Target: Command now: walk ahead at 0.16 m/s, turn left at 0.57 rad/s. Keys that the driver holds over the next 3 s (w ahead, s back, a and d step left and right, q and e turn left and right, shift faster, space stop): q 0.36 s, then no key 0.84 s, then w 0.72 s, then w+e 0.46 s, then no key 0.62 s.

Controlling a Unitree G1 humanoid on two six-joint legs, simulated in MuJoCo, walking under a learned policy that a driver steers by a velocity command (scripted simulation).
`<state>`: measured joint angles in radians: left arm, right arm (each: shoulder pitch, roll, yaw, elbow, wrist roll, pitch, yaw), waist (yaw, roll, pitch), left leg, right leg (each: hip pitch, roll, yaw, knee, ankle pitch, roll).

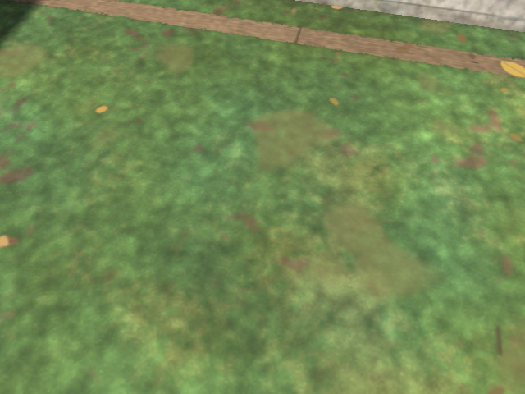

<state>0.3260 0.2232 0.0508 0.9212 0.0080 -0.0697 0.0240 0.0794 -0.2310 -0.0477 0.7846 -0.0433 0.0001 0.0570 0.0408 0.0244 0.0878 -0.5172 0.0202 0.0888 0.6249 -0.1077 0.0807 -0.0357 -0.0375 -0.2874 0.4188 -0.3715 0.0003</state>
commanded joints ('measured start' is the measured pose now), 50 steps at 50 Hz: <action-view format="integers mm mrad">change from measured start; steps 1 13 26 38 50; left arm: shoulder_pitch -28 -63 -123 -154 -116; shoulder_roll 183 101 110 123 124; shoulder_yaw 46 23 14 -8 -1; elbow -62 -156 -193 -176 -54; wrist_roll -5 25 -3 8 2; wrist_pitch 20 114 102 53 69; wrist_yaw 10 3 15 14 3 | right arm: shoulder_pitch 226 134 164 190 122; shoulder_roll -106 -179 -165 -103 -107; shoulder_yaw -40 -64 -59 -34 2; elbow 7 -55 -43 41 157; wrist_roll -15 30 10 25 34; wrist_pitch -26 5 33 41 11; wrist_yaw -17 -57 -57 -62 -88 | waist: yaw -119 -31 -76 -76 -39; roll -68 33 96 -157 18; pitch -180 -182 -147 -93 -85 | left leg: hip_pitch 277 277 281 155 401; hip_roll -77 122 110 -115 53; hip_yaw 15 -402 -547 -200 -249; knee -147 -341 -358 197 -279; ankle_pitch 31 166 -96 -311 111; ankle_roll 57 156 131 -108 -39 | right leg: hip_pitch -12 -477 -331 -97 -85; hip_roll -200 -10 61 -147 -29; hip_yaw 53 326 318 448 389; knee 333 669 314 -98 -70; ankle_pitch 806 5 -60 665 321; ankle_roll -68 40 -4 -184 -47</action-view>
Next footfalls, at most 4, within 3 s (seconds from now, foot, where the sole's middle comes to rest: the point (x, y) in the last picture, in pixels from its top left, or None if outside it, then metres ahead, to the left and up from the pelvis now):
0.04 left None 0.17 0.08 -0.77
0.60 right None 0.14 -0.11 -0.77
0.90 left None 0.05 0.09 -0.77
1.94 left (213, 391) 0.43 0.16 -0.77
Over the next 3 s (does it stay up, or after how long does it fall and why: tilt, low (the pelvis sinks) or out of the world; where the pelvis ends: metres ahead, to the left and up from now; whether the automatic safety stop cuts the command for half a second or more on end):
stays up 0.73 0.15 0.01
